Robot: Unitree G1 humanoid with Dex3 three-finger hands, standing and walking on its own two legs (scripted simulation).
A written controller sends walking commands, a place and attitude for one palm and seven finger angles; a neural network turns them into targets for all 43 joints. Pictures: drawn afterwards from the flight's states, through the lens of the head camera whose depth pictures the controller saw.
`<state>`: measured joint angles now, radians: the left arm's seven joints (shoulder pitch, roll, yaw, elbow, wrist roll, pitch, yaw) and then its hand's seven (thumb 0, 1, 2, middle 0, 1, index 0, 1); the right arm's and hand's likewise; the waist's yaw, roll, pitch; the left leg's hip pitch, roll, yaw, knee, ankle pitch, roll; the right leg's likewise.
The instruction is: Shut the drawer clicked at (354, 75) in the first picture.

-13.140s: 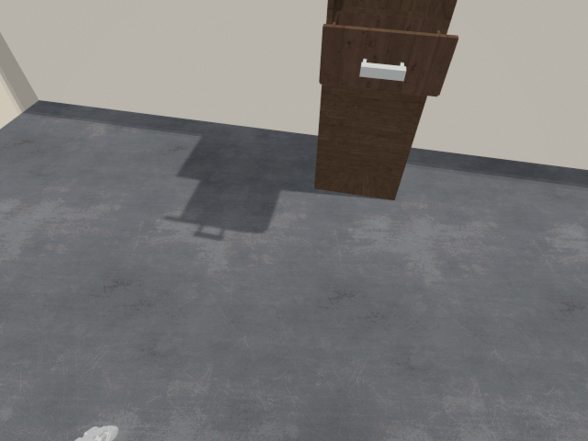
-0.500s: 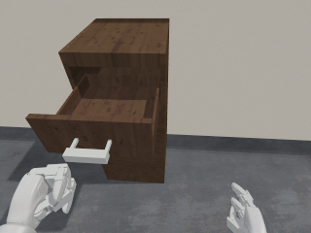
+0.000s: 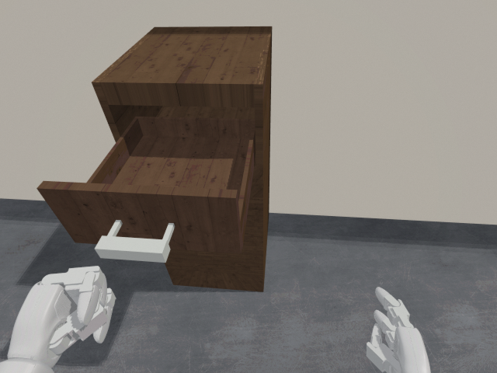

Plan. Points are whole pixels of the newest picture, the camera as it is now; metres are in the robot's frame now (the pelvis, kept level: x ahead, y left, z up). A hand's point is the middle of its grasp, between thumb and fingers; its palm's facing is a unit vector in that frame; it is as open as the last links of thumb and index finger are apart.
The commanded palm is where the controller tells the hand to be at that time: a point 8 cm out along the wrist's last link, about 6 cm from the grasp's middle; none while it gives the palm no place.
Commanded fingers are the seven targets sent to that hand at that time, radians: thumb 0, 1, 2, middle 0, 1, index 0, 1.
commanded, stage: bring the fist close to the handle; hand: left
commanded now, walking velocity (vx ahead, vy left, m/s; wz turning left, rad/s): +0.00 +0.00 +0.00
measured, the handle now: (138, 237) +0.32 +0.25 +0.05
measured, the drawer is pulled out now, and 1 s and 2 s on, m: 0.30 0.30 0.27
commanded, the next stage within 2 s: push the drawer shut in 1.20 s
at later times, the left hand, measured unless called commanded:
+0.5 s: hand (129, 298) +0.20 +0.20 +0.08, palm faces +0.06 -1.00 -0.07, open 3.3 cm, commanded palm +0.17 +0.26 +0.08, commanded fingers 0.00 0.90 0.90 -1.40 -1.60 -1.40 -1.60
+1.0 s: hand (152, 284) +0.24 +0.19 +0.04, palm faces +0.04 -1.00 -0.06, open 3.2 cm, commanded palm +0.20 +0.25 +0.05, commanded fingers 0.00 0.90 0.90 -1.40 -1.60 -1.40 -1.60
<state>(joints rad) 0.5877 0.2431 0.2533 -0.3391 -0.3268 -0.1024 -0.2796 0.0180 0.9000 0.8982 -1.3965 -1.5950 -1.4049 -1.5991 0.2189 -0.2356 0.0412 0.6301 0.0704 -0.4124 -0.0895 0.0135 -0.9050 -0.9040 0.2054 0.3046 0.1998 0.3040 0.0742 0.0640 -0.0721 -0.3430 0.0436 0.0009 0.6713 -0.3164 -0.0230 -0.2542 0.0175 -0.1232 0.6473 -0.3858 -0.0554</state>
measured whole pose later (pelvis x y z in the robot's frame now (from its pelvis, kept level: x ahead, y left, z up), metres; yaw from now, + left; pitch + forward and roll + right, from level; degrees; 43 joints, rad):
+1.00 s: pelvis +0.00 +0.02 -0.03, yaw -1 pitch +9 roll +0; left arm 0.34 0.20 0.14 -0.05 -0.24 -0.30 -0.16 0.01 0.89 0.91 -1.39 -1.60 -1.40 -1.60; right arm 0.24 -0.24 0.02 0.58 0.03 -0.22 -0.05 0.01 -0.91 -0.90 0.21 0.30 0.20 0.30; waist 0.00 0.04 -0.08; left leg -0.63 0.03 0.03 0.87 -0.40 0.00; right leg -0.55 -0.01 -0.10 0.87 -0.47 -0.03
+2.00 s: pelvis -0.03 +0.01 -0.03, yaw +0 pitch +7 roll -1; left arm -0.04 0.28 0.19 0.32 -0.26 -0.31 -0.24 -0.04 0.74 0.95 -1.40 -1.60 -1.40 -1.60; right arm 0.20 -0.25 0.04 0.64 0.05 -0.19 -0.10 0.01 -0.91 -0.90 0.21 0.30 0.20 0.30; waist 0.01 0.04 -0.04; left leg -0.65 0.03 -0.01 0.87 -0.35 0.00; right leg -0.57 -0.01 -0.13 0.87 -0.43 -0.05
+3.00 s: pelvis -0.03 +0.02 -0.03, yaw -1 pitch +11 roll -1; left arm -0.60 0.37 0.29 0.93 -0.17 -0.40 -0.21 0.01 0.77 0.95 -1.40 -1.60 -1.40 -1.60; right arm 0.28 -0.26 0.03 0.67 0.03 -0.07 -0.05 0.01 -0.91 -0.90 0.21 0.30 0.20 0.30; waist -0.06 0.02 -0.06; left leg -0.74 0.04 0.01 0.89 -0.35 0.00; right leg -0.66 0.00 -0.10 0.88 -0.42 -0.04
